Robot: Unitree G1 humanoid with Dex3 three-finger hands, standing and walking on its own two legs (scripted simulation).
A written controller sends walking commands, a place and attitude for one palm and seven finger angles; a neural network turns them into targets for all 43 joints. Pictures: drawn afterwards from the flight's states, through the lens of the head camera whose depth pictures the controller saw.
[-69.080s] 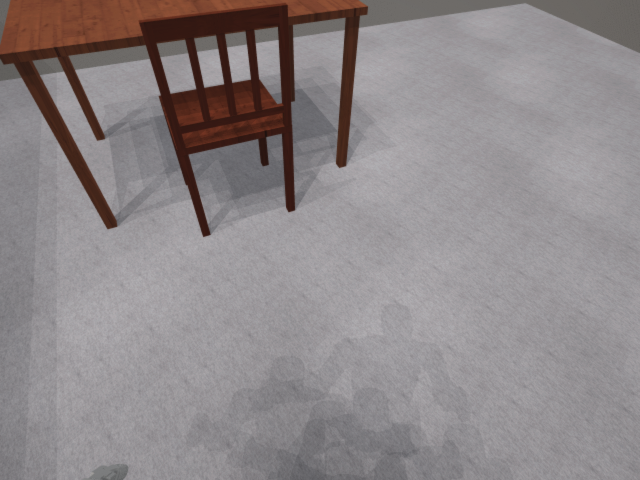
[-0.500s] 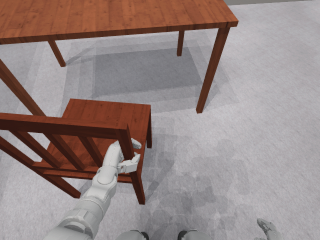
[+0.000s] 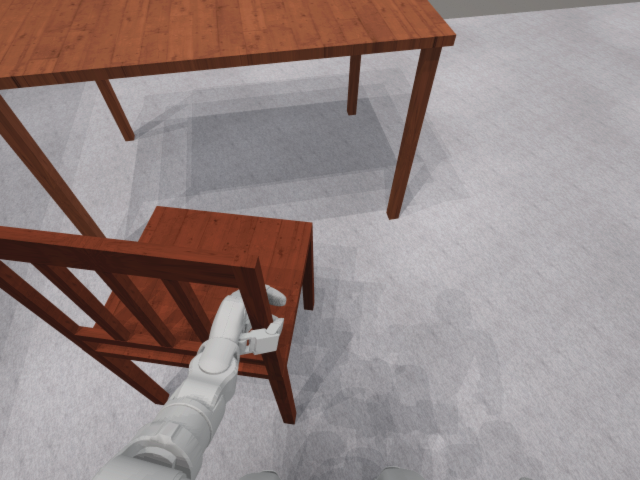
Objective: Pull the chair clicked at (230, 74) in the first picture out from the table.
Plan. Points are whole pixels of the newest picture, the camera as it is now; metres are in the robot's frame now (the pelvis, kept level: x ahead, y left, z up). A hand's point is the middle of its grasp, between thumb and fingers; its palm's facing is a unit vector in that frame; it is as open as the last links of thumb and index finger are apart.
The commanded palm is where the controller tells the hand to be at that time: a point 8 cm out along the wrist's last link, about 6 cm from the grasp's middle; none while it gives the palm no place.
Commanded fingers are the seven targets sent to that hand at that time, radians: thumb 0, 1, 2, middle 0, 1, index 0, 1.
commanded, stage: stop walking, hand still on the chair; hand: left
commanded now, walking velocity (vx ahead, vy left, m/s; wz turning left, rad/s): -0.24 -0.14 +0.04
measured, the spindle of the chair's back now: (142, 311) +0.37 +0.28 -0.09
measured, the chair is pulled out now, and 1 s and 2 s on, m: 0.43 0.50 0.50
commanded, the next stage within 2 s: open the thumb and straighten the fingers in 1.22 s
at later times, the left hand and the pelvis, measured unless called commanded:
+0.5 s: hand (260, 389) +0.24 +0.08 -0.06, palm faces -0.08 -0.99 -0.12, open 6.0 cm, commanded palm +0.23 +0.14 -0.04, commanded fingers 0.00 0.90 0.90 -0.50 -1.45 -0.50 -1.45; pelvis -0.02 -0.01 +0.01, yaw -1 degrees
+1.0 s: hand (261, 388) +0.24 +0.08 -0.06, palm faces -0.08 -0.99 -0.11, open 6.0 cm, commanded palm +0.23 +0.14 -0.04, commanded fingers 0.00 0.90 0.90 -0.50 -1.45 -0.50 -1.45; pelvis +0.03 -0.01 +0.02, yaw -1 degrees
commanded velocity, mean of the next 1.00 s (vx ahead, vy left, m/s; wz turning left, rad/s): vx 0.02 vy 0.00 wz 0.00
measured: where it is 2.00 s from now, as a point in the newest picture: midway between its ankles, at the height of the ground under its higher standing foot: outside the picture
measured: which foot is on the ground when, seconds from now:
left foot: down 0.00-1.00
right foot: down 0.00-1.00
